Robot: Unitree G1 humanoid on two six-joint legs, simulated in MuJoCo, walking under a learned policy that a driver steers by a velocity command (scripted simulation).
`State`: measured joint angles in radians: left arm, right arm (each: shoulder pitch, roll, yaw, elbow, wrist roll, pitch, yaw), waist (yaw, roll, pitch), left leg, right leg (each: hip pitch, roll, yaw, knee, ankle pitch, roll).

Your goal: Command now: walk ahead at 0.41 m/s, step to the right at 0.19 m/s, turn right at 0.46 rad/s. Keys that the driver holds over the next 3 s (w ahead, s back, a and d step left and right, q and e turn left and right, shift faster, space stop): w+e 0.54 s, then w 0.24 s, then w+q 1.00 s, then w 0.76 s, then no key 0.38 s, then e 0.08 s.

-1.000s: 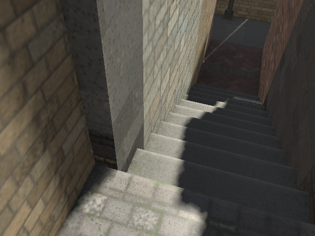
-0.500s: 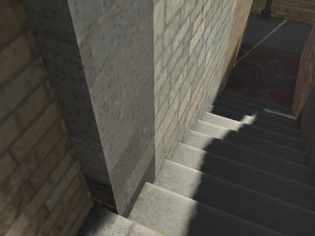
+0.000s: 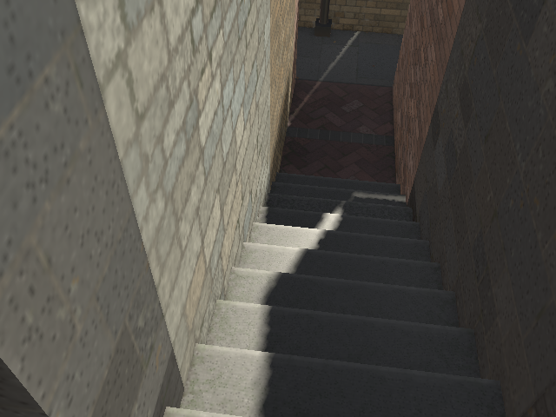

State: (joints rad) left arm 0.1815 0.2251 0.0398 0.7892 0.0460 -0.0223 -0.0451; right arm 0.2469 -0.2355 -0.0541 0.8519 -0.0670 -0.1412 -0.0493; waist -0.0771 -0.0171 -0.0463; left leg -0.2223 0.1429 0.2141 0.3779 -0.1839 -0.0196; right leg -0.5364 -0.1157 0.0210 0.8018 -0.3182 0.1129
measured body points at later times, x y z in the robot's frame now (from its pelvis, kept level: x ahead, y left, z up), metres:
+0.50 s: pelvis +0.18 -0.14 -0.05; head +0.19 -0.15 +0.40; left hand +0.22 +0.08 -0.19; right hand +0.32 -0.38 -0.15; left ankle +0.37 -0.02 -0.70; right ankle +0.07 -0.19 -0.74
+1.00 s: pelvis +0.44 -0.21 -0.22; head +0.44 -0.21 +0.23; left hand +0.63 -0.04 -0.34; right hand +0.33 -0.43 -0.36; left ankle +0.40 -0.10 -0.91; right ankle +0.49 -0.39 -0.87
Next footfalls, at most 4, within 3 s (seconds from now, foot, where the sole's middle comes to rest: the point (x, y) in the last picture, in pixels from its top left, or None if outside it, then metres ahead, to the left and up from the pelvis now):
0.12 right None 0.11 -0.20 -0.78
0.68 left None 0.43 -0.11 -0.95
1.18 right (411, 408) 0.65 -0.44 -1.11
1.84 left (320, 348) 0.95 -0.21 -1.28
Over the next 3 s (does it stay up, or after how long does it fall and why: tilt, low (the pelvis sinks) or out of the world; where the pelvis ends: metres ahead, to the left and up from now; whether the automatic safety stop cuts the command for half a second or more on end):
stays up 1.44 -0.30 -0.81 its command is cut before an obstacle from the start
